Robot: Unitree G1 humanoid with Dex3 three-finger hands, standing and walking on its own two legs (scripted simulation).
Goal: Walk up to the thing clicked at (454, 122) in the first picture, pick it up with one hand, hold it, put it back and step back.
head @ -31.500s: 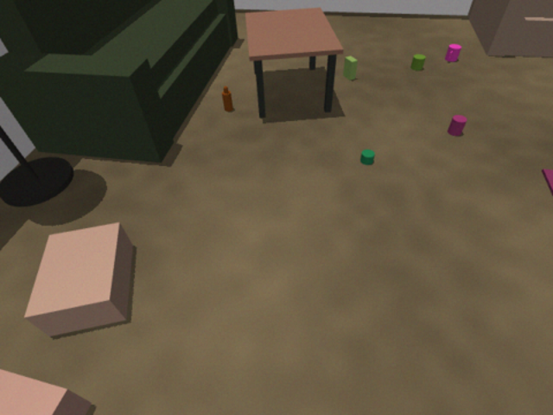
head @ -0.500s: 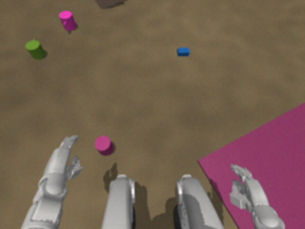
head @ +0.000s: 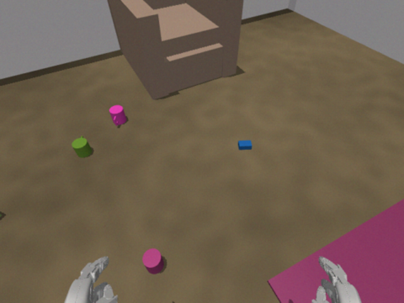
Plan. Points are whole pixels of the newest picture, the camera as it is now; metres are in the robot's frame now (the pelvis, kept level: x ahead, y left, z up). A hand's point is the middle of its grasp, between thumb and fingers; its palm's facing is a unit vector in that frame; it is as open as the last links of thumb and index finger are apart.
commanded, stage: home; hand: left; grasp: from above
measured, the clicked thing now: (153, 261) +0.43 +0.22 -0.66
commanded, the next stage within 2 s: none
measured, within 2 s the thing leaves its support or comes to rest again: neither
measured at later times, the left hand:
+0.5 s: hand out of the picture +0.16 +0.17 -0.04, palm faces +0.08 -0.98 -0.20, open 7.4 cm
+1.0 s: hand out of the picture +0.16 +0.17 -0.04, palm faces +0.06 -0.98 -0.21, open 7.4 cm
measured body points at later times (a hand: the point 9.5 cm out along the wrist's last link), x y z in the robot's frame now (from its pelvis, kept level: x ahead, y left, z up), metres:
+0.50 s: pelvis +0.00 -0.01 +0.01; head +0.02 +0.00 +0.46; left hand +0.15 +0.23 -0.02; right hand +0.17 -0.25 -0.05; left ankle +0.01 +0.11 -0.67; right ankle -0.01 -0.14 -0.67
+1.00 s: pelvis -0.01 -0.01 +0.01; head +0.01 -0.01 +0.46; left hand +0.15 +0.22 -0.02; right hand +0.15 -0.25 -0.06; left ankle +0.01 +0.11 -0.67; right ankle -0.01 -0.14 -0.67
